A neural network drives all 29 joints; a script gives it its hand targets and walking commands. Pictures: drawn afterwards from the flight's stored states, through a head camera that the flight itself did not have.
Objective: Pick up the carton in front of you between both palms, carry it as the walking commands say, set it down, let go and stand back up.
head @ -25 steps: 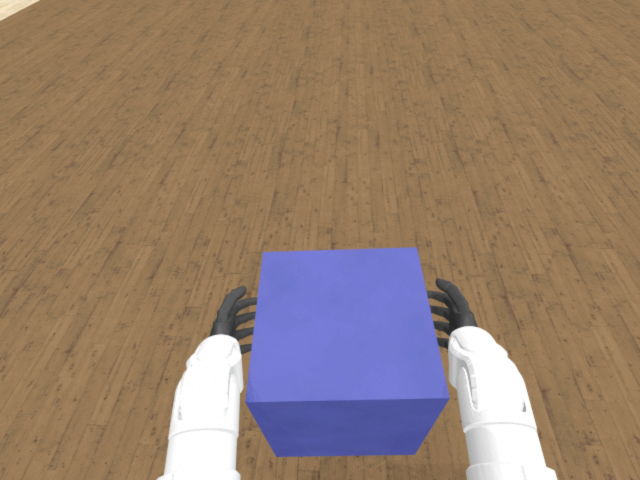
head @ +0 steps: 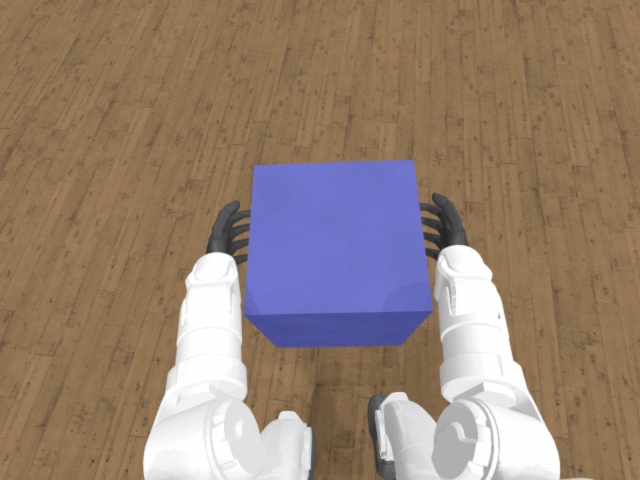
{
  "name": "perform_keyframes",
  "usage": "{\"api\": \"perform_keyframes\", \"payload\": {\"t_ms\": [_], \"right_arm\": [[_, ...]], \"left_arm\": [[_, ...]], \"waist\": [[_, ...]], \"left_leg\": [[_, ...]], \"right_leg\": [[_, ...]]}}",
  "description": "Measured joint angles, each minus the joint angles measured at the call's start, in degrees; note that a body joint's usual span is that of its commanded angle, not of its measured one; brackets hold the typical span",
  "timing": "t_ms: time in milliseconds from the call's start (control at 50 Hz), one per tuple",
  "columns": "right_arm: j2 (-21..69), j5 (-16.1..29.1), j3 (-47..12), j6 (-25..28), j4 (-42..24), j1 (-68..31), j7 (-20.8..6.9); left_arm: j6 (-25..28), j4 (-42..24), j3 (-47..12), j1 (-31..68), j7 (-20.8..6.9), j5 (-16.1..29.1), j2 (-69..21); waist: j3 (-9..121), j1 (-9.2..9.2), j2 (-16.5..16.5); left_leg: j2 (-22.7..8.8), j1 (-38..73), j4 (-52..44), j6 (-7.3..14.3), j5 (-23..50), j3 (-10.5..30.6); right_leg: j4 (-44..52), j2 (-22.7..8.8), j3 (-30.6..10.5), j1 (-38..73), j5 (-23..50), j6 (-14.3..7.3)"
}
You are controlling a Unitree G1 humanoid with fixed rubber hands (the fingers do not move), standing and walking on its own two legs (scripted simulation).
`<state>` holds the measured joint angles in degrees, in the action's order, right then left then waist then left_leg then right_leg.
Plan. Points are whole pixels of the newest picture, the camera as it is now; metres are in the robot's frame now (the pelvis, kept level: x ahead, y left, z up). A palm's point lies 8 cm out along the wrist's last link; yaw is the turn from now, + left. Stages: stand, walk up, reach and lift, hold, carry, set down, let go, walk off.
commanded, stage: set down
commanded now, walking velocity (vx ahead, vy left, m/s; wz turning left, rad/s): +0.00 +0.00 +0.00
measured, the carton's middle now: (336, 266) +0.39 -0.01 -0.11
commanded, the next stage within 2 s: none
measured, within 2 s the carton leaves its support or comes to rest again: neither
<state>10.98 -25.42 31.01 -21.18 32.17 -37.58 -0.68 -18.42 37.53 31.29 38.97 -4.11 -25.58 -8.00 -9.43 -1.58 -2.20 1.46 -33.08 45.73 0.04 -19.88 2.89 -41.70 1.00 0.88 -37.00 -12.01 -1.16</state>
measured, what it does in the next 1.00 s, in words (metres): lowers itself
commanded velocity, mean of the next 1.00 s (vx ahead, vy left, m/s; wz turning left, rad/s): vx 0.00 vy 0.00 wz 0.00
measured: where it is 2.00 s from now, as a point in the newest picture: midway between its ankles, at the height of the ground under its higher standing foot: (343, 467)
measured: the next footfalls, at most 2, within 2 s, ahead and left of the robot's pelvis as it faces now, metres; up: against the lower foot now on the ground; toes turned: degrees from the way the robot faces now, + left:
none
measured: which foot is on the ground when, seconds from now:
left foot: down 0.00-1.00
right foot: down 0.00-1.00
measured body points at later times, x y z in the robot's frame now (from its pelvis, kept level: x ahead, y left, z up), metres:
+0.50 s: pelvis -0.01 +0.01 -0.13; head +0.23 -0.01 +0.26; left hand +0.46 +0.12 -0.21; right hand +0.42 -0.19 -0.21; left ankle +0.03 +0.12 -0.70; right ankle +0.09 -0.11 -0.70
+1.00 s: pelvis -0.04 +0.01 -0.25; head +0.28 -0.02 +0.07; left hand +0.50 +0.08 -0.37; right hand +0.45 -0.22 -0.37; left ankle +0.03 +0.12 -0.70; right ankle +0.09 -0.11 -0.70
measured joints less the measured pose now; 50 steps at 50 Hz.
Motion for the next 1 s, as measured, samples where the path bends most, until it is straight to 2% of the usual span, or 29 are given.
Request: {"api": "perform_keyframes", "payload": {"t_ms": [120,200,260,340,520,760,1000], "right_arm": [[-1.46,5.68,-3.73,8.38,-2.44,0.67,2.22],[-3.07,10.49,-6.62,9.90,-5.39,1.16,3.41],[-3.94,12.46,-7.20,9.47,-6.42,0.58,3.62],[-4.51,12.69,-5.68,7.59,-5.46,-1.63,3.01],[-5.74,9.21,-1.53,4.55,-1.33,-7.78,1.12],[-9.62,11.70,-0.97,4.15,-0.16,-15.42,1.30],[-12.79,12.94,-0.35,2.42,2.16,-24.29,2.42]], "left_arm": [[7.58,-0.98,-5.12,1.06,1.94,6.90,2.30],[9.13,-3.02,-9.53,1.19,3.74,12.64,3.71],[8.80,-3.80,-10.70,1.97,4.74,14.77,3.95],[6.80,-3.04,-9.20,4.30,4.89,14.35,3.49],[3.41,0.00,-5.44,9.97,5.27,11.30,2.97],[2.97,1.96,-8.30,18.59,8.01,13.87,5.72],[1.50,6.40,-9.77,29.05,9.05,15.46,9.93]], "waist": [[1.32,-0.74,-0.08],[5.32,-1.10,-0.55],[9.27,-1.31,-0.81],[13.70,-1.62,-1.03],[18.28,-2.47,-1.72],[16.68,-3.60,-1.71],[11.32,-4.69,-2.04]], "left_leg": [[0.97,-19.08,8.28,-0.29,-1.24,-0.11],[1.50,-31.04,14.93,-0.28,-3.15,-0.43],[1.72,-38.11,19.70,-0.12,-4.90,-0.72],[1.91,-44.77,24.91,0.14,-6.97,-1.16],[2.46,-56.30,33.56,0.65,-9.73,-2.15],[3.12,-72.07,46.33,0.55,-12.25,-3.24],[3.43,-82.54,57.42,-0.05,-13.93,-3.40]], "right_leg": [[-8.49,-0.82,0.02,-19.17,-1.30,0.14],[-15.12,-1.20,-0.19,-31.24,-3.10,0.36],[-19.79,-1.30,-0.39,-38.39,-4.66,0.60],[-24.90,-1.35,-0.73,-45.19,-6.50,0.88],[-33.54,-1.64,-1.53,-57.02,-8.94,1.42],[-46.35,-1.91,-2.37,-73.25,-10.98,1.73],[-57.10,-1.94,-2.23,-84.00,-12.01,1.38]]}}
